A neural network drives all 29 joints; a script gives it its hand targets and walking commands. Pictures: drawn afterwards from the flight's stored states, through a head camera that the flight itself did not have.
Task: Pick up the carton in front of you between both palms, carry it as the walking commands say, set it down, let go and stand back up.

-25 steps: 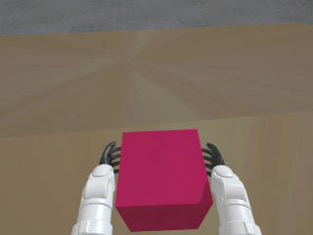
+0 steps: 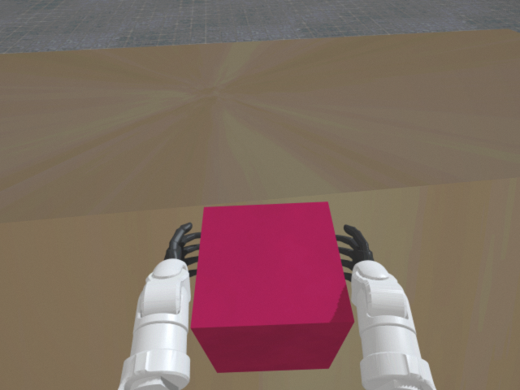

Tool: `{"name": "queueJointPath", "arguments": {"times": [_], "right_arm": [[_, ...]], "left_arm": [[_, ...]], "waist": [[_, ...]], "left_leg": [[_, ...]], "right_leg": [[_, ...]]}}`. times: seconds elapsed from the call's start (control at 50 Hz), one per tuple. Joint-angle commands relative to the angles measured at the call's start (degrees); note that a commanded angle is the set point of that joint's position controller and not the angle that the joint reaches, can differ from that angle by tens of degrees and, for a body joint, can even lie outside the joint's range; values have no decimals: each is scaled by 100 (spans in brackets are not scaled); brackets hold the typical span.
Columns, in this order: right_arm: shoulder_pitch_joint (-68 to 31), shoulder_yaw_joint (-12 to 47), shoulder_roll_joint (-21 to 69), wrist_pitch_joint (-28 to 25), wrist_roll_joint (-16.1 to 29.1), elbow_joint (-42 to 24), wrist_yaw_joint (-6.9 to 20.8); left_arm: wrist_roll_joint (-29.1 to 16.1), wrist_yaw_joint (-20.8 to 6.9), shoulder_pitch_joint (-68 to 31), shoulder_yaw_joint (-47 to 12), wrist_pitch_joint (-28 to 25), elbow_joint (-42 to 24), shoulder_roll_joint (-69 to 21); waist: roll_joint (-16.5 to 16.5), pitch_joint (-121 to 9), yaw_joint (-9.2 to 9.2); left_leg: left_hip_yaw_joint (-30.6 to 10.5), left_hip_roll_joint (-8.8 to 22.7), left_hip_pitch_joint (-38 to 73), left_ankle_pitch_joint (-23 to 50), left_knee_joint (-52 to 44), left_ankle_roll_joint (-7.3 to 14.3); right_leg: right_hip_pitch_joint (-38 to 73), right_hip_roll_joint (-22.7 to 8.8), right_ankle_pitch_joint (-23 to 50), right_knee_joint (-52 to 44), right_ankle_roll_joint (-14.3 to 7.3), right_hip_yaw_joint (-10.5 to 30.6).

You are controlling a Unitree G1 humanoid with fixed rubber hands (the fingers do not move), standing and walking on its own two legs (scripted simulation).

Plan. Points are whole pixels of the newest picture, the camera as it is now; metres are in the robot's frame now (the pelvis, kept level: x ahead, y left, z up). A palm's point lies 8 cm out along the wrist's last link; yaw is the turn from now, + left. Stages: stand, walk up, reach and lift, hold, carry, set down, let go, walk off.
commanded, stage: reach and lift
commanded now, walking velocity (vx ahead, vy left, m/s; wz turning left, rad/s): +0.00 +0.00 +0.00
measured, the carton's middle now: (269, 292) +0.30 +0.00 -0.05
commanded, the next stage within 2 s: hold in 0.46 s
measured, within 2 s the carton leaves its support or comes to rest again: neither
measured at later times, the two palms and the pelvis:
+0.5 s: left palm (173, 263) +0.30 +0.15 +0.04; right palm (362, 267) +0.30 -0.15 +0.04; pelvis +0.01 +0.00 +0.00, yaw +0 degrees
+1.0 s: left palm (170, 266) +0.29 +0.15 +0.06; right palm (366, 268) +0.28 -0.15 +0.05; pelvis -0.01 +0.00 +0.00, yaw +0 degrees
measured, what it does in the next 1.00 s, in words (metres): stands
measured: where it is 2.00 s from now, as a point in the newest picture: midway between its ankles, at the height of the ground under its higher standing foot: outside the picture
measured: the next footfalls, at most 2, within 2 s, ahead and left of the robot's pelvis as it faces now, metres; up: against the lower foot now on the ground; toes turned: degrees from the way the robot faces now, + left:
none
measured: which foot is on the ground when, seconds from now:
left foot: down 0.00-1.00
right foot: down 0.00-1.00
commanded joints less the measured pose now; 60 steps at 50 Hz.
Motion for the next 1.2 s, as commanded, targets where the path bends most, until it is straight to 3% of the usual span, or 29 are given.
{"name": "queueJointPath", "arguments": {"times": [0.0, 0.22, 0.42, 0.54, 0.6, 0.66, 0.72, 0.98, 1.18], "right_arm": [[-2835, 3179, 5369, -116, 1356, -193, 1294], [-2409, 3346, 5238, 19, 1466, -687, 1237], [-2405, 3403, 5116, 144, 1525, -888, 1253], [-2284, 3852, 5129, 383, 1797, -1462, 1227], [-2112, 3684, 4896, 553, 1686, -1387, 1168], [-2246, 3294, 4758, 602, 1502, -1074, 1178], [-2606, 3325, 4947, 563, 1543, -1034, 1243], [-3026, 3389, 5143, 476, 1543, -814, 1278], [-2552, 3474, 5174, 541, 1617, -1046, 1205]], "left_arm": [[-1258, -1369, -2572, -3179, 11, 34, -5336], [-1391, -1322, -2129, -3365, 159, -402, -5262], [-1474, -1269, -2088, -3479, 307, -639, -5271], [-1716, -1216, -1875, -3852, 563, -1243, -5272], [-1617, -1175, -1717, -3654, 725, -1131, -5026], [-1477, -1194, -1951, -3417, 767, -860, -4893], [-1550, -1261, -2357, -3505, 721, -864, -5067], [-1464, -1328, -2691, -3383, 611, -554, -5142], [-1518, -1324, -2322, -3468, 677, -858, -5047]], "waist": [[-37, -1482, 13], [-46, -1516, -18], [19, -1388, -10], [39, -1674, 46], [25, -1207, 33], [27, -670, 7], [12, -734, -6], [-33, -1115, 66], [-30, -1269, 30]], "left_leg": [[42, -352, 127, 850, -530, 63], [-9, -364, 413, 1430, -630, 26], [-18, -347, 490, 1410, -701, 1], [-62, -335, 774, 1726, -773, -26], [-38, -314, 630, 1431, -855, -18], [6, -302, 373, 667, -930, 11], [17, -289, 313, 295, -918, 49], [54, -286, 266, 178, -835, 89], [32, -335, 488, 1002, -814, 46]], "right_leg": [[829, 299, 902, -436, 23, 45], [1035, 338, 1422, -532, 25, 61], [1019, 366, 1264, -592, -2, 40], [1195, 380, 1523, -664, 24, 65], [1101, 361, 1236, -754, 1, 53], [861, 343, 476, -819, -30, 21], [793, 323, 164, -780, -39, 6], [902, 298, 134, -688, -8, 12], [1140, 301, 1023, -728, 39, 63]]}}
